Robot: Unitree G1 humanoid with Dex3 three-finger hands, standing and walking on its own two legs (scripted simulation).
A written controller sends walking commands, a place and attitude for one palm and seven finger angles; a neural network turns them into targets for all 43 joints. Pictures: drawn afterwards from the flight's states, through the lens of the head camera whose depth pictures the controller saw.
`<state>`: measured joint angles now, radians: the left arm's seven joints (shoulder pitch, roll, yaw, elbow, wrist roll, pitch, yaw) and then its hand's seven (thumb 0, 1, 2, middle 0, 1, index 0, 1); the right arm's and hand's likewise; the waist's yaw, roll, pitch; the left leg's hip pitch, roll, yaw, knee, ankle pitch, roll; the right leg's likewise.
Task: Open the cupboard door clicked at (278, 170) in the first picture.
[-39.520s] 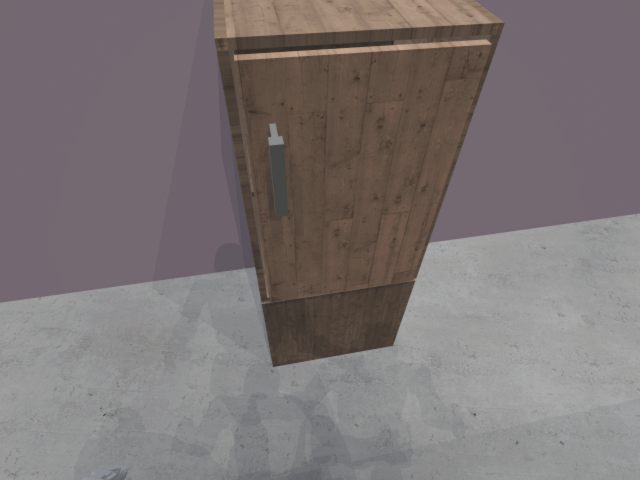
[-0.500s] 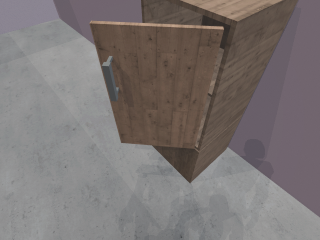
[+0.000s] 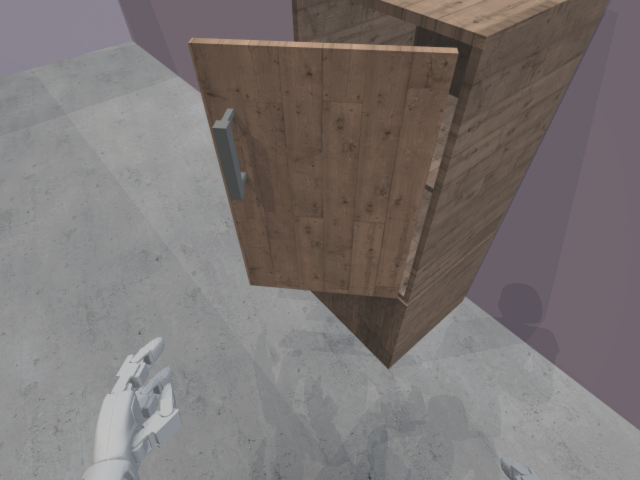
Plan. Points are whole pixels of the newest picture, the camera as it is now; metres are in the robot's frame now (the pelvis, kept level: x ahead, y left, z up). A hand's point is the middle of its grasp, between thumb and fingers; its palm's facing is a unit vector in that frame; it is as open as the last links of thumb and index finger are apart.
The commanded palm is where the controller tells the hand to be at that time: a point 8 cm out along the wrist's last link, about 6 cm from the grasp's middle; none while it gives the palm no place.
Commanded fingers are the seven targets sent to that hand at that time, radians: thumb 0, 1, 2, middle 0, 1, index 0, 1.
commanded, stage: raise the hand with hooked fingers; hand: left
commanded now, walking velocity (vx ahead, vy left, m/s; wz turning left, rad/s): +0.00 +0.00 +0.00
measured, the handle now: (233, 155) +0.59 +0.17 +0.09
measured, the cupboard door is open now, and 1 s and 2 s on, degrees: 43 43 43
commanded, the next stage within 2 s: move the hooked fingers beside the handle in 1.92 s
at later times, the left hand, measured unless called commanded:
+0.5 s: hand (147, 412) +0.20 +0.22 +0.00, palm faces -0.09 -0.99 -0.05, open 10.1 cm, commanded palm +0.17 +0.27 +0.01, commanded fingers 0.00 0.08 0.55 -0.26 -0.82 -0.26 -0.82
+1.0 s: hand (100, 359) +0.24 +0.26 +0.06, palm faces -0.03 -1.00 -0.06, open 13.0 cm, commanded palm +0.22 +0.32 +0.07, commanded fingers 0.00 -0.50 0.30 -0.30 -1.20 -0.30 -1.20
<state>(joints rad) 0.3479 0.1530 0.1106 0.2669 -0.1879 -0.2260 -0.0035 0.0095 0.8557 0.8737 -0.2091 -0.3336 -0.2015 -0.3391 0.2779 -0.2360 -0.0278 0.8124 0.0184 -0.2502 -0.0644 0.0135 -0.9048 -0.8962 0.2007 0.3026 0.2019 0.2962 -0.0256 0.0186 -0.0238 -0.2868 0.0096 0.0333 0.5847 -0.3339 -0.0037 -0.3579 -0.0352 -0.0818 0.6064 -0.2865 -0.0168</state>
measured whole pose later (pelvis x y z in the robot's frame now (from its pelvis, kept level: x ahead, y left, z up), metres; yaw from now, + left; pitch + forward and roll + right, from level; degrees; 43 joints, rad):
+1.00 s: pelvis -0.01 +0.02 -0.02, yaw +0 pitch +6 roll -2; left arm 0.15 0.36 0.34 0.15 -0.34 -0.21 -0.44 -0.01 -0.27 0.40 -0.29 -1.05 -0.28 -1.06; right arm 0.26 -0.28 0.04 0.56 0.04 -0.27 -0.09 0.02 -0.90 -0.90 0.20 0.30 0.20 0.30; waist 0.01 0.02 -0.06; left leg -0.50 0.02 0.02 0.85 -0.45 0.03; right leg -0.53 -0.03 -0.09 0.78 -0.35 0.01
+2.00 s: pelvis -0.01 +0.01 -0.01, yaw +0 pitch +2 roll -1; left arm -0.12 0.44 0.45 0.41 -0.35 -0.12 -0.56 -0.02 -0.50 0.30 -0.31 -1.20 -0.30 -1.20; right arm 0.28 -0.28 0.06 0.59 0.05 -0.22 -0.11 0.02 -0.90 -0.90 0.20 0.30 0.20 0.30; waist 0.02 0.03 -0.03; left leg -0.34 0.02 0.03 0.67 -0.37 0.01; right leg -0.39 -0.02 -0.08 0.63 -0.28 -0.01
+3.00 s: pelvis -0.01 +0.02 -0.02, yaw -2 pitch +11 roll -1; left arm -0.76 0.57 0.41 1.07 -0.20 -0.26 -0.51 -0.02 -0.50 0.30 -0.30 -1.20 -0.30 -1.20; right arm 0.37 -0.31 0.05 0.62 0.04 -0.07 -0.08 0.01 -0.90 -0.90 0.20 0.30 0.20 0.30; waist -0.09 0.01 -0.05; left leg -0.56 0.03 0.04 0.76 -0.39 0.02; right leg -0.61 -0.02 -0.06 0.71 -0.29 0.00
